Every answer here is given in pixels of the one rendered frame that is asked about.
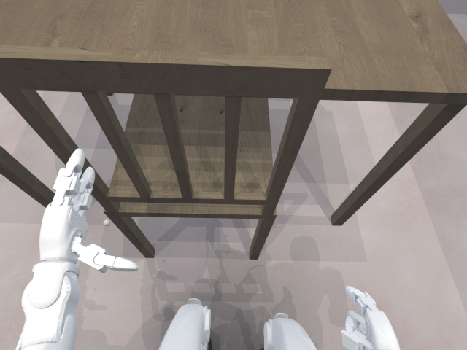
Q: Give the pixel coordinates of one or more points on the left robot hand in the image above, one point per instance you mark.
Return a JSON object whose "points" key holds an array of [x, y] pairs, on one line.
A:
{"points": [[64, 218]]}

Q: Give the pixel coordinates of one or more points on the table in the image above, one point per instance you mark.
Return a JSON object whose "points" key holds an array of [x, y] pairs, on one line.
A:
{"points": [[380, 50]]}

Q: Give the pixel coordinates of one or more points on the right robot thigh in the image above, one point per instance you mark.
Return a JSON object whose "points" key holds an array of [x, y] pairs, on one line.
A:
{"points": [[286, 334]]}

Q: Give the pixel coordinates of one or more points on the robot thigh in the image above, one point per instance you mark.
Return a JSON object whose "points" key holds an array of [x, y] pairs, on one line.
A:
{"points": [[189, 328], [286, 334]]}

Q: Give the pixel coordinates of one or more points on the chair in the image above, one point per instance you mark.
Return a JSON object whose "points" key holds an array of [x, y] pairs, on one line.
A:
{"points": [[179, 156]]}

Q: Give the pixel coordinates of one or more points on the left robot thigh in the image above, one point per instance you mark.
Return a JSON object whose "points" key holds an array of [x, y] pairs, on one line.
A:
{"points": [[189, 328]]}

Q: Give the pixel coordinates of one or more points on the robot left forearm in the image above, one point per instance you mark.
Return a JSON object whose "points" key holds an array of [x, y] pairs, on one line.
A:
{"points": [[49, 302]]}

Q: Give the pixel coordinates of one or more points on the right robot hand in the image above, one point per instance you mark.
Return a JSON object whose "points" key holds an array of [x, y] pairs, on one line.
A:
{"points": [[375, 330]]}

